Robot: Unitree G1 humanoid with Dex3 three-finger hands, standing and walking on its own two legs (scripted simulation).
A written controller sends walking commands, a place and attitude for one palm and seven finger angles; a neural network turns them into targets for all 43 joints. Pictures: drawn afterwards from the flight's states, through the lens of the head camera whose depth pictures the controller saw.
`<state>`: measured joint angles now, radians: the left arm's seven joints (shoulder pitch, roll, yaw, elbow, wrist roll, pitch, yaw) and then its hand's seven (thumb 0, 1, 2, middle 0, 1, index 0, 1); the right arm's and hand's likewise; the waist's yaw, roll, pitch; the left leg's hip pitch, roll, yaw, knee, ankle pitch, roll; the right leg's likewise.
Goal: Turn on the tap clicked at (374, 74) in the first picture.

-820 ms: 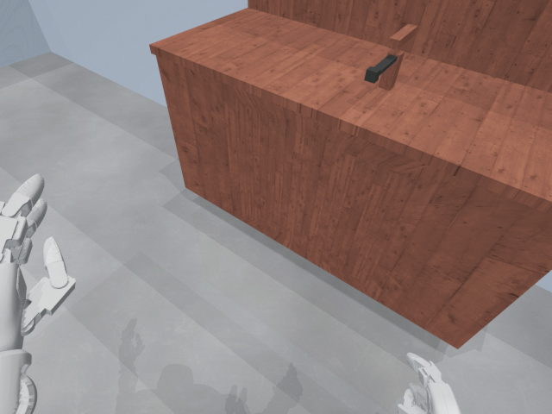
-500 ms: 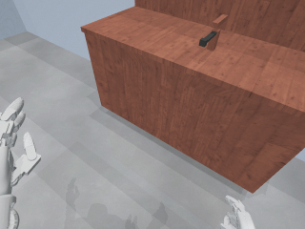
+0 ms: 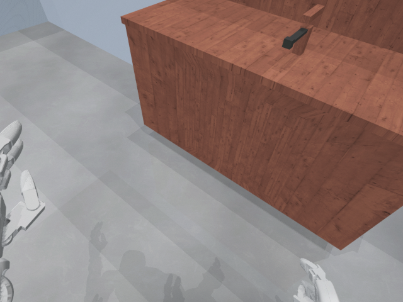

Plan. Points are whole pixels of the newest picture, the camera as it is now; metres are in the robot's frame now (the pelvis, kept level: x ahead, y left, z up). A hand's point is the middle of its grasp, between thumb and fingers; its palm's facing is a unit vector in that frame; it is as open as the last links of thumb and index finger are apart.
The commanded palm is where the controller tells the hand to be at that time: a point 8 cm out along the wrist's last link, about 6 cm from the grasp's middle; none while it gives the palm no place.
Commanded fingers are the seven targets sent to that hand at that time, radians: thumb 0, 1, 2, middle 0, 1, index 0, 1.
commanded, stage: walk around to get in front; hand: left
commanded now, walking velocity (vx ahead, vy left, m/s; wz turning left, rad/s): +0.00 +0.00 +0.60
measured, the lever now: (288, 42) +0.87 -0.24 +0.11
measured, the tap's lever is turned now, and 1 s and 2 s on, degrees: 0 0 0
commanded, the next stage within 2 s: none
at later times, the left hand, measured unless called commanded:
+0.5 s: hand out of the picture +0.12 +0.24 +0.17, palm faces +0.53 -0.71 -0.45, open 7.4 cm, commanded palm +0.06 +0.27 +0.19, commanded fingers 0.00 0.90 0.90 -0.20 -0.30 -0.20 -0.30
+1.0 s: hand out of the picture -0.05 +0.27 +0.19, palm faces +0.78 -0.47 -0.42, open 7.4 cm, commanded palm -0.11 +0.28 +0.19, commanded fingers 0.00 0.90 0.90 -0.20 -0.30 -0.20 -0.30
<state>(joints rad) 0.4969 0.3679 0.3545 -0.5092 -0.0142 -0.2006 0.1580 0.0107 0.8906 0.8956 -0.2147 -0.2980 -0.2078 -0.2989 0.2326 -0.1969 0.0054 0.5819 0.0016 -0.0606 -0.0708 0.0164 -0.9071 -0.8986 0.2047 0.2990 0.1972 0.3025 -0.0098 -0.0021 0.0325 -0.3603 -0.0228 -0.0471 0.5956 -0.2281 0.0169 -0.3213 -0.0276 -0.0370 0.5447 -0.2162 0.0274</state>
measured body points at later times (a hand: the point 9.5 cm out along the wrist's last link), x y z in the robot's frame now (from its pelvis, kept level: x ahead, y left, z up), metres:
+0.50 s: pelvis -0.03 -0.04 +0.01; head -0.01 -0.04 +0.46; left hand +0.08 +0.27 +0.20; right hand +0.18 -0.22 -0.09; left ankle -0.01 +0.09 -0.68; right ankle -0.04 -0.13 -0.73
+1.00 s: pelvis -0.09 -0.04 +0.01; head -0.09 -0.02 +0.46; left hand -0.10 +0.29 +0.22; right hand +0.17 -0.11 -0.06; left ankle -0.11 +0.08 -0.73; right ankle +0.01 -0.16 -0.68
